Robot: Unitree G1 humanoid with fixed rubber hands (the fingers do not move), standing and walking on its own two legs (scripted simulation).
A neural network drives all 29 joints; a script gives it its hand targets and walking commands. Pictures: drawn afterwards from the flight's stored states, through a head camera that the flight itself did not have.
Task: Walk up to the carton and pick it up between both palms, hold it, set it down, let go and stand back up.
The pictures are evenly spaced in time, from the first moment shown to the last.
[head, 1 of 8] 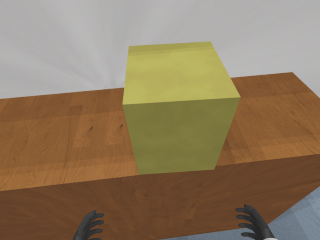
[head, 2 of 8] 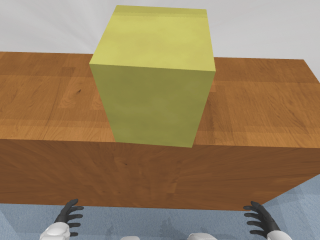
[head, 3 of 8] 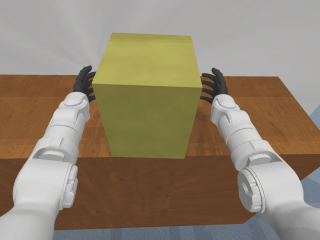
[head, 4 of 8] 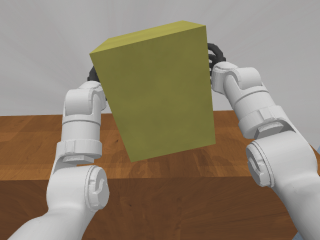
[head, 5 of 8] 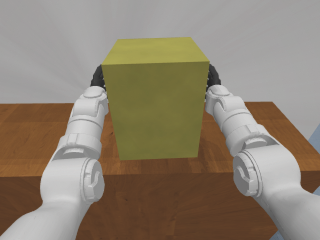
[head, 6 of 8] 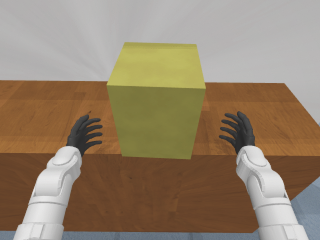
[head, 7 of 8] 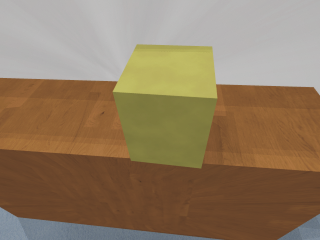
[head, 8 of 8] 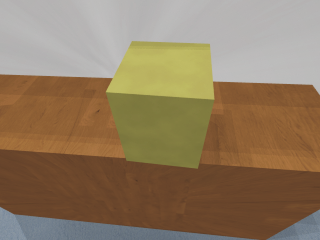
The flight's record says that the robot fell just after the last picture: no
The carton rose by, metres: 0.21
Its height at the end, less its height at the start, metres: +0.00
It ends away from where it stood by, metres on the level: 0.01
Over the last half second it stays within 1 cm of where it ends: yes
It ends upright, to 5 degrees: yes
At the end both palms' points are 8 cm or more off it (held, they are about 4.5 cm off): yes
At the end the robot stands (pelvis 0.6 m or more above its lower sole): yes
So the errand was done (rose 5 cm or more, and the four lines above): yes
